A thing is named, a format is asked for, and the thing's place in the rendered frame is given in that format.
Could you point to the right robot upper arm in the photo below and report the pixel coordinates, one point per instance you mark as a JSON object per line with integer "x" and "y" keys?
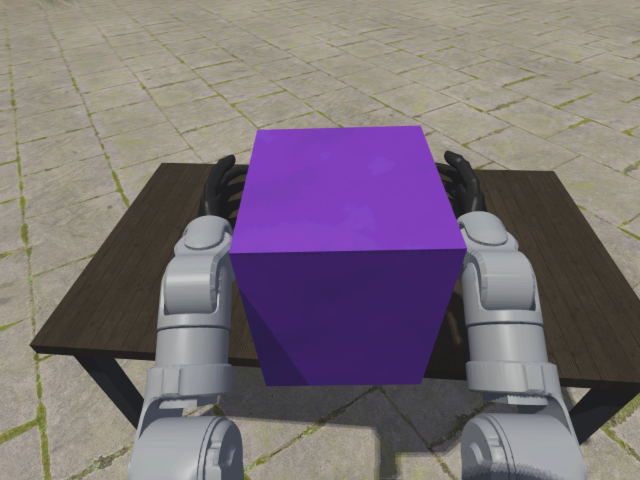
{"x": 505, "y": 446}

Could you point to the robot right forearm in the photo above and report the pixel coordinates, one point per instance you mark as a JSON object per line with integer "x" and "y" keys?
{"x": 508, "y": 357}

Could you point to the right robot hand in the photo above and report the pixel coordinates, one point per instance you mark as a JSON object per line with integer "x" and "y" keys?
{"x": 465, "y": 189}

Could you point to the table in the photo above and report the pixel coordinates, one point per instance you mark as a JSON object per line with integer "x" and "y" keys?
{"x": 591, "y": 315}

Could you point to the robot left forearm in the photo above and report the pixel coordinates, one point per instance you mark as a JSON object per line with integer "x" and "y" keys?
{"x": 191, "y": 363}

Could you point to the carton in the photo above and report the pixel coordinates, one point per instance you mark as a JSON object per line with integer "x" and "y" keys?
{"x": 346, "y": 251}

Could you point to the left robot upper arm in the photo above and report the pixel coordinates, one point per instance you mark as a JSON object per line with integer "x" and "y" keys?
{"x": 189, "y": 448}

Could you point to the left robot hand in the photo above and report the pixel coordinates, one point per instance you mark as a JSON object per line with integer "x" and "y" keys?
{"x": 217, "y": 193}

